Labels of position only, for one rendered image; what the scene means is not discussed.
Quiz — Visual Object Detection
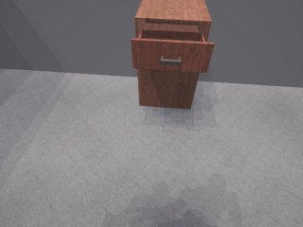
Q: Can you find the cabinet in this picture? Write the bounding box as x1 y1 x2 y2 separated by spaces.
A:
134 0 212 110

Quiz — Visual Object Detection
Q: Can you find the drawer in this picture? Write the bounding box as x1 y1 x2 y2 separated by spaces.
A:
131 29 215 73

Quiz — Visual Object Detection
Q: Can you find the handle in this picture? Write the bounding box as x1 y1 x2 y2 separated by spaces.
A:
160 56 182 66

